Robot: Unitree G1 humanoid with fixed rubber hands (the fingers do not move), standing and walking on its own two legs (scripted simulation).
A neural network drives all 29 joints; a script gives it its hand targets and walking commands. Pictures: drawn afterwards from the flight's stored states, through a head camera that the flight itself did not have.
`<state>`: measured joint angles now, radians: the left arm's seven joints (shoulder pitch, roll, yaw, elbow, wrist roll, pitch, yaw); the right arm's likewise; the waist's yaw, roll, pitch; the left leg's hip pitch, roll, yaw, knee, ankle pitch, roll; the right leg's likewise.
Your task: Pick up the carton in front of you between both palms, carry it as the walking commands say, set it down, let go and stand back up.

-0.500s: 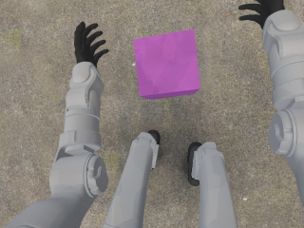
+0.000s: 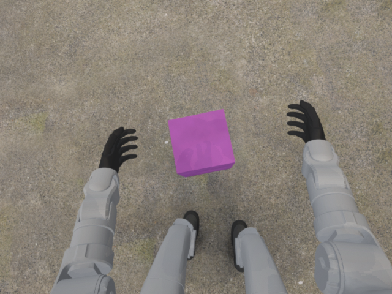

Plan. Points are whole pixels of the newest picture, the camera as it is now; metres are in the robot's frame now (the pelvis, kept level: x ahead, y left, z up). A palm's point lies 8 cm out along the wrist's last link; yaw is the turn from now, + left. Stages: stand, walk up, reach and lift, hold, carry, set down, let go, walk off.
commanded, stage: let go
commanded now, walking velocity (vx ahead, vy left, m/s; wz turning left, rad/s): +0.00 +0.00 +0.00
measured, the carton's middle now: (202, 146) +0.46 +0.08 -0.58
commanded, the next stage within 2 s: stand in 1.06 s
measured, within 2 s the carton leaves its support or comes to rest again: neither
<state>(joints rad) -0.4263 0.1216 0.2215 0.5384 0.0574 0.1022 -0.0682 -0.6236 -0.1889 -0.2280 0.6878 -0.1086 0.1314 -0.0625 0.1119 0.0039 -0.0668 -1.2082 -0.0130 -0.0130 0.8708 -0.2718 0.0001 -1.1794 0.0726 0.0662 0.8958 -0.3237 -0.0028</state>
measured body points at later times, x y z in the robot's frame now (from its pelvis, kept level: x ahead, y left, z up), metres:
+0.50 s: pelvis +0.07 +0.01 +0.07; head +0.14 +0.00 +0.51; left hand +0.22 +0.25 -0.01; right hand +0.30 -0.20 -0.03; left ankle +0.05 +0.12 -0.67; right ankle +0.03 -0.11 -0.67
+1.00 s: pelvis +0.05 +0.00 +0.07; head +0.05 +0.00 +0.52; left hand +0.22 +0.25 +0.00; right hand +0.24 -0.23 -0.01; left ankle +0.05 +0.12 -0.67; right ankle +0.03 -0.11 -0.67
